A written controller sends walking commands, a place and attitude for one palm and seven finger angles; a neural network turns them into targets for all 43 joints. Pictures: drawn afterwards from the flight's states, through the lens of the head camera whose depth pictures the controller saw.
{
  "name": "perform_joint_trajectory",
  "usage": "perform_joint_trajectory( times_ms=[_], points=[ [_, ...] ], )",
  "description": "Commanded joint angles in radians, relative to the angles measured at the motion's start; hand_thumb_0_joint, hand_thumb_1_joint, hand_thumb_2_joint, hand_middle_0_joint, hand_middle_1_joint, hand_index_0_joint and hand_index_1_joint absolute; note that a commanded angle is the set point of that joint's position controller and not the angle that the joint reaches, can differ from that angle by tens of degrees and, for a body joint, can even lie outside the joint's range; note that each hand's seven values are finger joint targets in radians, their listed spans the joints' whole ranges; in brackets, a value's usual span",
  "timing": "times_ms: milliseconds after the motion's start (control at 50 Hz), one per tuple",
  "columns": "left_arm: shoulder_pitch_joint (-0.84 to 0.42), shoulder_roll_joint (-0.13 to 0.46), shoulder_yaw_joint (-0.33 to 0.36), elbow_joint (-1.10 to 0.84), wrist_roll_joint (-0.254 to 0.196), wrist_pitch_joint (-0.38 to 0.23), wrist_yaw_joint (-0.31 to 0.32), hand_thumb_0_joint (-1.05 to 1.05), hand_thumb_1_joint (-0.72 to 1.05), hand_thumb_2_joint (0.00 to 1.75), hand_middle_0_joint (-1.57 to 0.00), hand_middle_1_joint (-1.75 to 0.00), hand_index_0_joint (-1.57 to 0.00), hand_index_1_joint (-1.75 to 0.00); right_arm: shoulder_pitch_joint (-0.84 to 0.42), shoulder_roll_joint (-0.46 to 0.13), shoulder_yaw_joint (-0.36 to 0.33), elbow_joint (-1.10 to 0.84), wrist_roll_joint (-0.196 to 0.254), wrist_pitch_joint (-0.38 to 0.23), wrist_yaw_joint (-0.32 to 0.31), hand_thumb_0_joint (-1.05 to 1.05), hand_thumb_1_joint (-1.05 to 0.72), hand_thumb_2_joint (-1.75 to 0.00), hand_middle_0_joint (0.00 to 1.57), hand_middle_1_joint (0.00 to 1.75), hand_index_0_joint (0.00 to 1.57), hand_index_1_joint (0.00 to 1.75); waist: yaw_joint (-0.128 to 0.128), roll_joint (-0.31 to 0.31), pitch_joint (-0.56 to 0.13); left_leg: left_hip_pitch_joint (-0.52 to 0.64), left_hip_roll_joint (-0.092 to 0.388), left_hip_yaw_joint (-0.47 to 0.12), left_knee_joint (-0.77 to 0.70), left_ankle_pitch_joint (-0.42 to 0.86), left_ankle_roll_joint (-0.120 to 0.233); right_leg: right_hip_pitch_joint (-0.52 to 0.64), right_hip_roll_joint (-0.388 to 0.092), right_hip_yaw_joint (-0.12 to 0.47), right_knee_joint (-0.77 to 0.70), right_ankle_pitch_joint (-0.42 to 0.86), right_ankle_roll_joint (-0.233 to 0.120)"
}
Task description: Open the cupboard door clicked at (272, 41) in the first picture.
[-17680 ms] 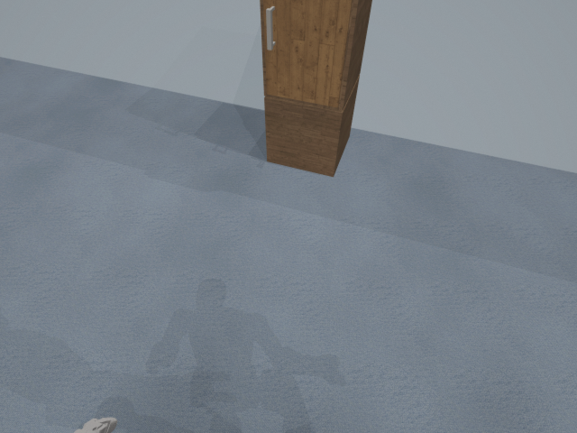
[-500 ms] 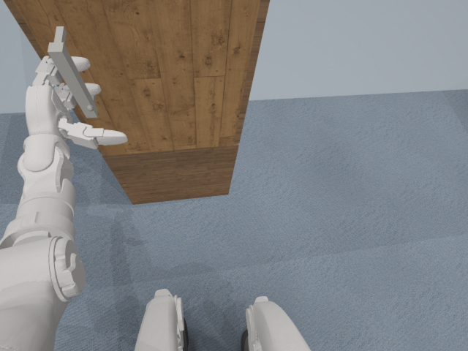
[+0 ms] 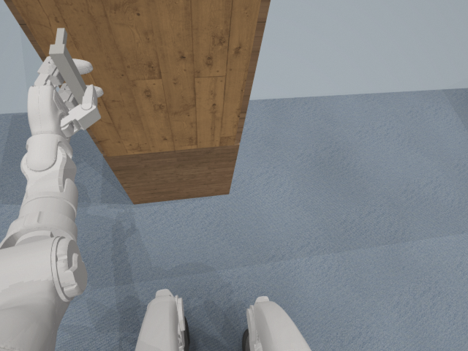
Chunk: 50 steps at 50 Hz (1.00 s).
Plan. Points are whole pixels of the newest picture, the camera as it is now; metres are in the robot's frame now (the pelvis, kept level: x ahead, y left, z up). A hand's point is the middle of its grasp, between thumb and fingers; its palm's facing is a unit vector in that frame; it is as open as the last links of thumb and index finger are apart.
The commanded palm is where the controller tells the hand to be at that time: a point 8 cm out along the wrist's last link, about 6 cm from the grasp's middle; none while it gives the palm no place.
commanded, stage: close the thumb around the handle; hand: left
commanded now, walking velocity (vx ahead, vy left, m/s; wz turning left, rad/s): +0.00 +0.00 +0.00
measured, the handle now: (78, 78) +0.56 +0.23 +0.07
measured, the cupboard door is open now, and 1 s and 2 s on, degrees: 1 36 49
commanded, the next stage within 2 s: pull the door open along its arc in 0.06 s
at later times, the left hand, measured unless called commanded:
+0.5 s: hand (98, 128) +0.46 +0.19 +0.06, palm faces +0.09 -1.00 -0.01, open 6.0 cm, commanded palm +0.40 +0.23 +0.06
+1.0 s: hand (158, 186) +0.36 +0.10 +0.06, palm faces +0.48 -0.88 +0.00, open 6.1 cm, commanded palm +0.29 +0.11 +0.06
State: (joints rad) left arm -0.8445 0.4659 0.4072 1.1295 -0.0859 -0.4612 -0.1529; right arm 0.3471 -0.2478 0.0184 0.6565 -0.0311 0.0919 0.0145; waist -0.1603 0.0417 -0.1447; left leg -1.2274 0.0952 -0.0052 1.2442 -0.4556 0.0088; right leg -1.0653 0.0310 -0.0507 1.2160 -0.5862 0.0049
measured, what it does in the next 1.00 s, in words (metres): stands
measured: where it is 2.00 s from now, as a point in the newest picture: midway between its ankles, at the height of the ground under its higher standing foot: outside the picture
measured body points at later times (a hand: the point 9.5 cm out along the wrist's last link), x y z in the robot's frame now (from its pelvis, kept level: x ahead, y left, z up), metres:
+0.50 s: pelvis +0.01 +0.00 +0.01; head +0.13 +0.01 +0.45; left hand +0.45 +0.24 +0.06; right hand +0.05 -0.26 -0.11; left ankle +0.06 +0.12 -0.62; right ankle -0.01 -0.13 -0.62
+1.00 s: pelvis +0.02 -0.02 +0.02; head +0.08 -0.02 +0.47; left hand +0.33 +0.14 +0.07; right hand +0.19 -0.23 -0.09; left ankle +0.06 +0.12 -0.62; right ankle -0.01 -0.13 -0.62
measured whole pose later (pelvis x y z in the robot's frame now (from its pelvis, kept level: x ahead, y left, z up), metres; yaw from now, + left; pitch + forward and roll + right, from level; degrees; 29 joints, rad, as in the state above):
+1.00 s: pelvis +0.02 -0.02 +0.02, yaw +4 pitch +18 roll -1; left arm -0.15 -0.09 -0.05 0.44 0.10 -0.40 0.59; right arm 0.19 -0.17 -0.02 0.58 -0.09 0.06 0.07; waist -0.02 0.02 -0.19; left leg -1.00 0.06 -0.01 1.13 -0.44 -0.03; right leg -0.84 0.00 -0.07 1.15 -0.61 -0.03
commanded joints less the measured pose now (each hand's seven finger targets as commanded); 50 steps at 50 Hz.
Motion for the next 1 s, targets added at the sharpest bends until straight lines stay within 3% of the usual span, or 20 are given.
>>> perform_joint_trajectory(
  times_ms=[0,120,160,200,240,320,460,540,560,580,600,700,760,800,840,920,980],
  points=[
    [-0.408,0.227,0.015,-0.218,-0.009,-0.089,-0.012,0.0,0.9,0.9,-0.4,-1.35,-0.4,-1.35,0.158,-0.193,-0.066,-0.049,-0.001,-0.018,-0.019,0.0,-0.9,-0.9,0.2,0.3,0.2,0.3,-0.007,0.109,-0.499,0.59,-0.042,-0.072,-0.105,0.324,0.017,0.018,0.04,0.005,-0.167,0.328,-0.027],
    [-0.357,0.193,0.001,-0.232,-0.012,-0.092,-0.013,0.0,0.9,0.9,-0.4,-1.35,-0.4,-1.35,0.148,-0.181,-0.068,-0.056,0.002,-0.014,-0.014,0.0,-0.9,-0.9,0.2,0.3,0.2,0.3,0.013,0.14,-0.522,0.616,-0.045,-0.062,-0.104,0.369,0.011,0.036,0.039,0.003,-0.164,0.37,-0.028],
    [-0.431,0.228,0.011,-0.231,-0.007,-0.095,-0.005,0.0,0.9,0.9,-0.4,-1.35,-0.4,-1.35,0.149,-0.188,-0.068,-0.043,0.0,-0.013,-0.018,0.0,-0.9,-0.9,0.2,0.3,0.2,0.3,-0.013,0.119,-0.492,0.598,-0.04,-0.067,-0.1,0.34,0.013,0.017,0.038,0.006,-0.171,0.349,-0.024],
    [-0.371,0.211,0.01,-0.222,-0.009,-0.096,-0.007,0.0,0.9,0.9,-0.4,-1.35,-0.4,-1.35,0.149,-0.186,-0.066,-0.054,0.0,-0.015,-0.016,0.0,-0.9,-0.9,0.2,0.3,0.2,0.3,0.005,0.105,-0.494,0.58,-0.046,-0.062,-0.107,0.32,0.016,0.042,0.04,0.008,-0.17,0.339,-0.026],
    [-0.308,0.186,-0.003,-0.24,-0.013,-0.097,-0.013,0.0,0.9,0.9,-0.4,-1.35,-0.4,-1.35,0.138,-0.18,-0.067,-0.065,0.003,-0.013,-0.013,0.0,-0.9,-0.9,0.2,0.3,0.2,0.3,0.026,0.138,-0.511,0.609,-0.048,-0.055,-0.113,0.354,0.01,0.05,0.038,0.004,-0.169,0.365,-0.029],
    [-0.184,0.154,-0.004,-0.313,-0.039,-0.097,-0.024,0.0,0.9,0.9,-0.4,-1.35,-0.4,-1.35,0.125,-0.173,-0.074,-0.085,0.011,-0.008,-0.007,0.0,-0.9,-0.9,0.2,0.3,0.2,0.3,0.052,0.097,-0.551,0.62,-0.052,-0.042,-0.124,0.404,0.012,0.126,0.039,0.005,-0.169,0.442,-0.025],
    [0.133,0.02,-0.074,-0.505,-0.09,-0.072,-0.015,0.0,0.9,0.9,-0.4,-1.35,-0.4,-1.35,0.073,-0.156,-0.083,-0.14,0.031,-0.011,0.006,0.0,-0.9,-0.9,0.2,0.3,0.2,0.3,0.09,0.028,-0.478,0.592,-0.068,-0.01,-0.172,0.387,0.015,0.23,0.038,0.006,-0.207,0.506,-0.018],
    [0.288,-0.051,-0.127,-0.631,-0.099,-0.073,0.012,0.0,0.9,0.9,-0.4,-1.35,-0.4,-1.35,0.038,-0.148,-0.085,-0.164,0.036,-0.023,0.01,0.0,-0.9,-0.9,0.2,0.3,0.2,0.3,0.103,0.025,-0.431,0.609,-0.067,-0.005,-0.193,0.389,0.011,0.232,0.032,0.0,-0.213,0.513,-0.018],
    [0.281,-0.099,-0.004,-0.683,-0.171,-0.066,0.154,0.0,0.9,0.9,-0.4,-1.35,-0.4,-1.35,0.01,-0.117,-0.081,-0.168,0.025,-0.033,0.005,0.0,-0.9,-0.9,0.2,0.3,0.2,0.3,0.175,0.028,-0.433,0.587,-0.07,0.006,-0.207,0.386,0.0,0.264,0.029,-0.008,-0.218,0.49,-0.015],
    [0.344,-0.182,-0.084,-0.693,-0.143,-0.057,0.235,0.0,0.9,0.9,-0.4,-1.35,-0.4,-1.35,0.003,-0.11,-0.078,-0.174,0.016,-0.042,0.012,0.0,-0.9,-0.9,0.2,0.3,0.2,0.3,0.15,0.021,-0.397,0.579,-0.071,0.007,-0.214,0.373,-0.005,0.261,0.03,-0.014,-0.219,0.476,-0.012],
    [0.385,-0.199,-0.092,-0.707,-0.119,-0.055,0.301,0.0,0.9,0.9,-0.4,-1.35,-0.4,-1.35,0.004,-0.109,-0.078,-0.172,0.006,-0.049,0.017,0.0,-0.9,-0.9,0.2,0.3,0.2,0.3,0.152,-0.025,-0.384,0.563,-0.068,0.0,-0.212,0.375,-0.005,0.267,0.03,-0.019,-0.214,0.475,-0.014],
    [0.398,-0.335,-0.207,-0.799,0.044,-0.057,0.587,0.0,0.9,0.9,-0.4,-1.35,-0.4,-1.35,-0.034,-0.091,-0.083,-0.177,-0.038,-0.046,0.041,0.0,-0.9,-0.9,0.2,0.3,0.2,0.3,0.138,-0.029,-0.382,0.555,-0.07,0.0,-0.201,0.362,-0.009,0.255,0.019,-0.018,-0.194,0.458,-0.016],
    [0.398,-0.455,-0.323,-0.796,0.146,-0.032,0.725,0.0,0.9,0.9,-0.4,-1.35,-0.4,-1.35,-0.07,-0.081,-0.087,-0.174,-0.053,-0.043,0.052,0.0,-0.9,-0.9,0.2,0.3,0.2,0.3,0.12,-0.03,-0.377,0.556,-0.073,-0.002,-0.203,0.329,-0.009,0.242,0.012,-0.021,-0.202,0.425,-0.019],
    [0.419,-0.489,-0.386,-0.811,0.208,-0.025,0.752,0.0,0.9,0.9,-0.4,-1.35,-0.4,-1.35,-0.077,-0.078,-0.092,-0.176,-0.065,-0.046,0.052,0.0,-0.9,-0.9,0.2,0.3,0.2,0.3,0.111,-0.068,-0.393,0.559,-0.073,-0.005,-0.196,0.324,-0.003,0.247,0.015,-0.019,-0.206,0.432,-0.022],
    [0.428,-0.536,-0.456,-0.846,0.235,-0.021,0.749,0.0,0.9,0.9,-0.4,-1.35,-0.4,-1.35,-0.097,-0.066,-0.092,-0.179,-0.064,-0.05,0.049,0.0,-0.9,-0.9,0.2,0.3,0.2,0.3,0.109,-0.053,-0.396,0.574,-0.078,0.005,-0.198,0.32,0.0,0.269,0.006,-0.012,-0.222,0.456,-0.023],
    [0.529,-0.613,-0.543,-0.901,0.215,-0.01,0.73,0.0,0.9,0.9,-0.4,-1.35,-0.4,-1.35,-0.139,-0.047,-0.083,-0.198,-0.058,-0.066,0.038,0.0,-0.9,-0.9,0.2,0.3,0.2,0.3,0.12,-0.067,-0.374,0.574,-0.084,0.009,-0.212,0.296,0.003,0.313,-0.001,-0.002,-0.254,0.46,-0.024],
    [0.583,-0.649,-0.583,-0.915,0.205,-0.001,0.727,0.0,0.9,0.9,-0.4,-1.35,-0.4,-1.35,-0.164,-0.037,-0.072,-0.202,-0.054,-0.083,0.031,0.0,-0.9,-0.9,0.2,0.3,0.2,0.3,0.12,-0.089,-0.319,0.561,-0.087,0.003,-0.223,0.258,0.003,0.314,-0.009,0.0,-0.273,0.43,-0.022]
  ],
)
